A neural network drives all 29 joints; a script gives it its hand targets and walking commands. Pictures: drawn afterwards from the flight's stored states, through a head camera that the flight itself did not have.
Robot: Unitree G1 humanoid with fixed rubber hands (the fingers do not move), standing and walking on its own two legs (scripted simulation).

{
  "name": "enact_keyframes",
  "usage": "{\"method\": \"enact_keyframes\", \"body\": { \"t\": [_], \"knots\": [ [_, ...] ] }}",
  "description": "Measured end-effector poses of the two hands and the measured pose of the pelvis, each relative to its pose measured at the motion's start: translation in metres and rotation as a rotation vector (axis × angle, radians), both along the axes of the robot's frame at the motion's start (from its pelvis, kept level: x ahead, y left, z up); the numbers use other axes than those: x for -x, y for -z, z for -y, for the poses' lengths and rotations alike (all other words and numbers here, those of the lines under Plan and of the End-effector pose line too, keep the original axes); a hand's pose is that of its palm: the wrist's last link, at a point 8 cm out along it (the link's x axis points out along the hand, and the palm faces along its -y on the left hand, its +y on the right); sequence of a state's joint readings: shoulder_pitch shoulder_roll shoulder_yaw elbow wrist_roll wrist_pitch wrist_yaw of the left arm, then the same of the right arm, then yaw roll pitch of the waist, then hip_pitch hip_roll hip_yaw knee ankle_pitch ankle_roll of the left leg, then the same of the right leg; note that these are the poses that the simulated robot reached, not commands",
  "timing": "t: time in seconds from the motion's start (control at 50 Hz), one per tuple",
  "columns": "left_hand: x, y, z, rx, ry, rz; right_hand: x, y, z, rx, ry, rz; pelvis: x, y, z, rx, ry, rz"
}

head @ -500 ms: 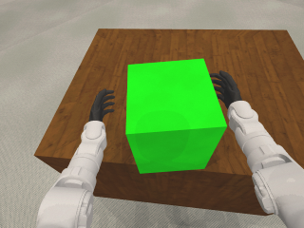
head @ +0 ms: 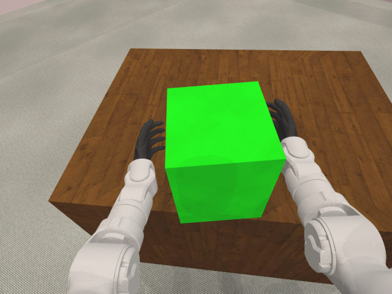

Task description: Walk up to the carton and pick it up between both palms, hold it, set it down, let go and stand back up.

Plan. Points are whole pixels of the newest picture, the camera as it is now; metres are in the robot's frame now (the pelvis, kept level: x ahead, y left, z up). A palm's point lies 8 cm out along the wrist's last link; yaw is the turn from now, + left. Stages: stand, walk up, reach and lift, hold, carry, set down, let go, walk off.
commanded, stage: reach and lift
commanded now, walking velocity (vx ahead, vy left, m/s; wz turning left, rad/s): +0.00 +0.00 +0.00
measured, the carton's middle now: (216, 156) +0.43 +0.00 +0.02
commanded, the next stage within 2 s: none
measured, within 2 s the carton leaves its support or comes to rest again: leaves its support in 0.46 s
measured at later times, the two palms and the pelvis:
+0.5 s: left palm (141, 156) +0.39 +0.17 +0.07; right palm (282, 139) +0.42 -0.13 +0.09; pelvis +0.01 +0.01 +0.00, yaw +0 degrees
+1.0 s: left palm (139, 158) +0.38 +0.17 +0.07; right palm (281, 140) +0.42 -0.12 +0.09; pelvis +0.01 +0.01 +0.00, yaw +0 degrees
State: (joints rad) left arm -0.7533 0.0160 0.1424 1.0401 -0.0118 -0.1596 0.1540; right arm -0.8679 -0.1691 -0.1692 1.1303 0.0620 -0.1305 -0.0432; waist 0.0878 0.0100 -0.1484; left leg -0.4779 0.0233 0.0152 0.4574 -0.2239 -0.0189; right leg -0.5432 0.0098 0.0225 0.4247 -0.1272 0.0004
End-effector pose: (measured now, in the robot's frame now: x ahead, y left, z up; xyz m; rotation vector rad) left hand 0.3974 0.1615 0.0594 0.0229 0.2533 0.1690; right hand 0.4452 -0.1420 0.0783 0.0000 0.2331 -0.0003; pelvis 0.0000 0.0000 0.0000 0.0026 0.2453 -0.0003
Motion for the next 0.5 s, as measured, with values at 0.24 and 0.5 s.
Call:
{"method": "enact_keyframes", "body": {
  "t": [0.24,0.5],
  "knots": [
    [0.003,-0.007,0.006,0.015,0.001,0.0,0.015,-0.001,-0.005,0.002,0.025,-0.004,0.002,-0.002,-0.002,0.002,0.0,0.097],
    [0.008,-0.009,-0.004,0.014,-0.011,-0.028,0.02,-0.013,-0.014,0.034,-0.013,0.017,-0.008,-0.004,-0.007,0.009,-0.001,0.18]
  ]
}}
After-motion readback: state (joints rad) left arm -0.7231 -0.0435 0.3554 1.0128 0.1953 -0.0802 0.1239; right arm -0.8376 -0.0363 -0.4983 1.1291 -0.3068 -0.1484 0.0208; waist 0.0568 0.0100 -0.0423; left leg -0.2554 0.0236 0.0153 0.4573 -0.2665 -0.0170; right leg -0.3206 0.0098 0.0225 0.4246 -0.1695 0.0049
